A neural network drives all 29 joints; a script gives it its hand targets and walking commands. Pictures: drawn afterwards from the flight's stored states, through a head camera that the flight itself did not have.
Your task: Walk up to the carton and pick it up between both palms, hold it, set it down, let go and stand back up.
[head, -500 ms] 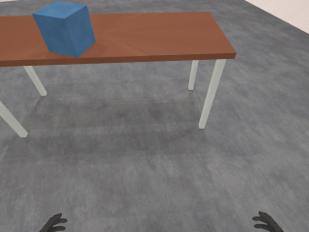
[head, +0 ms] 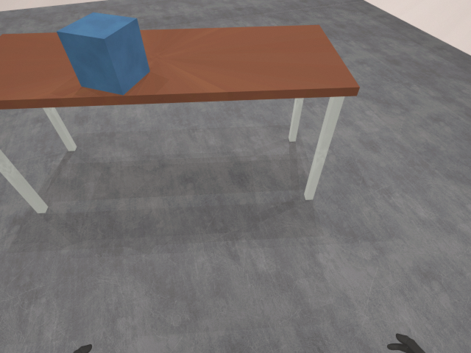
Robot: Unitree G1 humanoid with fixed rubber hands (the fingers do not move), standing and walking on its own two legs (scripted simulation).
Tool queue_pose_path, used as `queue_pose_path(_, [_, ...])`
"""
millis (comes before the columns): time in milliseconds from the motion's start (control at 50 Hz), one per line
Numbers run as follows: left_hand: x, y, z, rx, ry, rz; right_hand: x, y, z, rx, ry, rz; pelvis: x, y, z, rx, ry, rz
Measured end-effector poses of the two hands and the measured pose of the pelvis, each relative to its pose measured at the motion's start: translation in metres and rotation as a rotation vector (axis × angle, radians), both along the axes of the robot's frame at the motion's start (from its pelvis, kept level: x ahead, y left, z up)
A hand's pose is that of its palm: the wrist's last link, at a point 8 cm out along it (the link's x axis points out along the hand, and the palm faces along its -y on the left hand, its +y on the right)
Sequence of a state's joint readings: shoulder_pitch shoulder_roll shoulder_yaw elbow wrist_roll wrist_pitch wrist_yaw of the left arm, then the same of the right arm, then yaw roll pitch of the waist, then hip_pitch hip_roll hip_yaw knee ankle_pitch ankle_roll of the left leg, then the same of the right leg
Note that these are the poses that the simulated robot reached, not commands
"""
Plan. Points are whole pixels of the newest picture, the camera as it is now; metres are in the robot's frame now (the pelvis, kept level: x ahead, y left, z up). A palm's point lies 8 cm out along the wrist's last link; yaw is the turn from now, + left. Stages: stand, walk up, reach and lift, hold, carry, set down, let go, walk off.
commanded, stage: stand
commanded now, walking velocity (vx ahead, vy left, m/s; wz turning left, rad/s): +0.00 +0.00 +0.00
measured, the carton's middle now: (108, 53) +1.05 +0.47 +0.02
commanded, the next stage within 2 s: walk up in 0.82 s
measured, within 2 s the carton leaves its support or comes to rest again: neither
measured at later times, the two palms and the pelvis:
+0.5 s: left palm out of the picture +0.10 +0.30 -0.10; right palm out of the picture +0.11 -0.31 -0.11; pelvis +0.01 -0.01 +0.00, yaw +0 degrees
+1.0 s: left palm out of the picture +0.10 +0.30 -0.10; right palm out of the picture +0.11 -0.32 -0.11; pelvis +0.01 -0.01 +0.00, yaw +0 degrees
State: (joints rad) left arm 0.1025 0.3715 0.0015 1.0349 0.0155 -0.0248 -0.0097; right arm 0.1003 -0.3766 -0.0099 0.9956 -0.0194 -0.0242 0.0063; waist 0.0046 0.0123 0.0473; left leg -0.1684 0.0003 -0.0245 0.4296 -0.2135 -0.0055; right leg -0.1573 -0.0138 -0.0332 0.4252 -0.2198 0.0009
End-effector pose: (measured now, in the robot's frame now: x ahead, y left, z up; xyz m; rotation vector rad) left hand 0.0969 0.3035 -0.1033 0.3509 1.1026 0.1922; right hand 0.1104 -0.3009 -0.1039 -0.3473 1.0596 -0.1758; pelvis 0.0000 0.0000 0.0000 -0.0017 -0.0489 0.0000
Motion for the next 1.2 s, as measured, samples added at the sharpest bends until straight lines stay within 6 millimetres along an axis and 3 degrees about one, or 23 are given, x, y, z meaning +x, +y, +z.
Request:
queue_pose_path(1020, [0.006, -0.006, 0.004, 0.011, 0.033, 0.027, -0.005, -0.016, -0.003, -0.001, 0.064, -0.043, 0.014, -0.010, 0.004, 0.004, 0.008, -0.006])
queue_pose_path(1080, [0.003, 0.009, 0.010, 0.047, -0.019, 0.044, 0.001, -0.021, -0.003, -0.008, 0.070, 0.000, 0.015, -0.006, 0.000, -0.009, 0.018, 0.021])
queue_pose_path(1200, [-0.030, 0.069, 0.028, 0.167, -0.013, 0.119, 0.031, -0.016, 0.000, -0.013, 0.051, 0.048, 0.031, 0.017, -0.006, -0.037, 0.012, 0.064])
